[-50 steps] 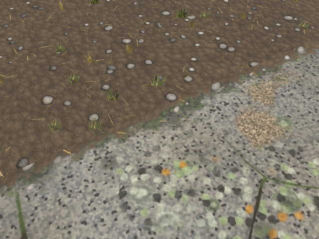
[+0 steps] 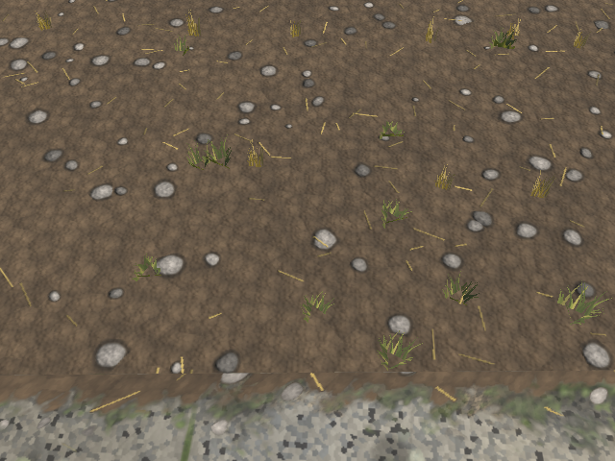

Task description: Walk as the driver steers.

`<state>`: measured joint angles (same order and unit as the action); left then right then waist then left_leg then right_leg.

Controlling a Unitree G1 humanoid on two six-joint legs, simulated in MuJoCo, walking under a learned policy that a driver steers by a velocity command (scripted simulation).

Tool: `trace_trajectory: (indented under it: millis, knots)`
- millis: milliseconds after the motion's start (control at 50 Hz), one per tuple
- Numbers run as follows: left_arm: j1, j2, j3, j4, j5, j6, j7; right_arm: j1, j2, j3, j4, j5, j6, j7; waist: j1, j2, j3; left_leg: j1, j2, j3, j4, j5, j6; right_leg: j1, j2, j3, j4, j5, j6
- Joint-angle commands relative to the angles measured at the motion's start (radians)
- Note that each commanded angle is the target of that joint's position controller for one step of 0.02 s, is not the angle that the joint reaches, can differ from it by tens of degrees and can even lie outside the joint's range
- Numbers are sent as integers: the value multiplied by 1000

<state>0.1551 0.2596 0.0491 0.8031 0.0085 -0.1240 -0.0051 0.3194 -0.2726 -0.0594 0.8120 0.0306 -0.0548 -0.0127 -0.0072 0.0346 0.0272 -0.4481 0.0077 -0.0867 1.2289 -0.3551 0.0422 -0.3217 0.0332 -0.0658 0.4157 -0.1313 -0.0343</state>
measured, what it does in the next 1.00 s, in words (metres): walks ahead: left foot, then right foot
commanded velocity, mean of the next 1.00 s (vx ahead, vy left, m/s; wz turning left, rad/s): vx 0.50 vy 0.00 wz -0.09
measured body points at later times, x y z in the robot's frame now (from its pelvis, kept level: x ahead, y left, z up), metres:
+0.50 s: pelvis +0.26 +0.09 +0.00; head +0.29 +0.11 +0.45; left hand +0.28 +0.37 -0.14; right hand +0.43 -0.15 -0.10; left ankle +0.30 +0.18 -0.74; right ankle +0.19 -0.09 -0.64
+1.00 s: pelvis +0.53 +0.05 -0.02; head +0.58 +0.03 +0.43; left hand +0.75 +0.28 -0.12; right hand +0.55 -0.24 -0.15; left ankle +0.37 +0.21 -0.64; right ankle +0.61 -0.03 -0.74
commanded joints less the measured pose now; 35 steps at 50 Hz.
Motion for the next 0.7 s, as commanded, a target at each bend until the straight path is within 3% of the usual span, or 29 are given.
trace_trajectory:
  millis: [20,100,180,240,280,320,340,360,380,400,420,440,460,480,500,540,600,700]
  knots:
    - [31,85,24,-21,0,-14,-5,26,-31,-13,-86,4,5,5,1,-107,-43,-184,123,-27,-7,57,-3,162,-287,261,-264,25,-173]
    - [52,139,44,7,-5,-18,-5,-61,-31,-9,-147,-9,15,7,5,-76,-10,-277,146,-28,-143,175,-19,175,-308,138,-300,146,-196]
    - [93,160,44,30,-12,-5,-6,-177,-12,7,-180,-12,-6,30,45,-66,7,-220,115,25,-408,355,-8,192,-263,20,-290,185,-168]
    - [145,189,46,54,-31,11,-9,-281,-16,14,-219,-8,-12,48,79,-75,35,-187,93,80,-539,345,-1,237,-281,7,-274,136,-155]
    - [173,205,49,74,-40,25,-9,-317,-34,11,-244,-7,-13,55,79,-90,48,-190,79,95,-593,264,19,307,-316,19,-244,154,-144]
    - [174,218,49,88,-48,41,-7,-282,-62,-2,-248,-14,-17,57,35,-115,23,-91,41,130,-655,186,51,341,-329,20,-151,328,-124]
    - [161,216,43,92,-50,49,-6,-167,-93,-22,-216,-19,-20,54,-41,-111,-42,85,0,161,-715,219,72,318,-295,-11,-6,485,-102]
    - [172,182,28,92,-41,49,-4,6,-155,-54,-163,-23,-20,43,-116,-92,-150,356,-2,147,-700,256,98,203,-242,-44,209,507,-69]
    - [188,100,-3,53,-14,39,-7,178,-265,-83,-139,-41,-15,22,-159,89,-307,701,266,-196,-710,245,193,-107,-147,-74,601,138,-8]
    - [256,40,-22,51,-25,14,-13,183,-293,-77,-145,-43,-17,23,-101,245,-430,820,436,-613,-874,164,296,-340,-12,94,849,-462,14]
    - [186,149,11,57,-64,6,-15,155,-195,-53,-144,-41,-26,29,-127,115,-328,732,408,-524,-897,155,250,-430,-54,190,935,-424,4]
    - [131,154,17,34,-71,6,-14,89,-156,-40,-142,-33,-31,32,-94,100,-204,604,373,-347,-906,219,209,-459,-99,170,911,-330,-6]
    - [108,139,17,35,-54,13,-7,10,-117,-29,-145,-29,-35,37,-55,47,-150,487,323,-238,-933,263,180,-420,-142,158,853,-244,-1]
    - [114,133,25,42,-42,28,-3,-43,-81,-22,-146,-29,-42,41,-21,69,-102,396,280,-142,-975,288,158,-376,-169,160,804,-177,4]
    - [146,116,26,52,-43,45,-4,-69,-64,-20,-140,-35,-52,41,7,91,-94,336,262,-86,-1012,305,149,-314,-183,165,790,-125,9]
    - [165,78,24,59,-46,69,-5,-77,-62,-25,-117,-44,-71,36,29,59,-69,298,250,0,-1057,397,155,-302,-175,167,778,-65,19]
    - [104,61,27,34,-41,79,-1,-44,-72,-33,-79,-53,-76,17,21,33,-16,322,246,97,-1083,455,147,-391,-162,199,684,43,28]
    - [-40,34,16,-21,-26,73,-26,-17,-108,-43,-44,-44,-66,-6,-21,17,43,378,248,213,-1112,429,121,-410,-140,134,401,219,19]
Keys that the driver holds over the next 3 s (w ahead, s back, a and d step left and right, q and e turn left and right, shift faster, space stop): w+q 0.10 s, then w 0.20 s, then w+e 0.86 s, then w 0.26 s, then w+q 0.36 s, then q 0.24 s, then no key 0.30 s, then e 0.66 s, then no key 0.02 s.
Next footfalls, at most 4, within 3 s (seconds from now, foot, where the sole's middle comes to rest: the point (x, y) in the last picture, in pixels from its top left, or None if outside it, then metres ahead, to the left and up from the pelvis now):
0.36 left None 0.34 0.19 -0.77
0.92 right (338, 380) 0.65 -0.04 -0.77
1.42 left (294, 260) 0.98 0.06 -0.77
1.90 right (386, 215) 1.14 -0.19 -0.77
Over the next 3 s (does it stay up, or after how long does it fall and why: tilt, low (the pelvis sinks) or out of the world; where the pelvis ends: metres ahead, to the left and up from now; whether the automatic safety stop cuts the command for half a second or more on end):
stays up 1.10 -0.12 0.01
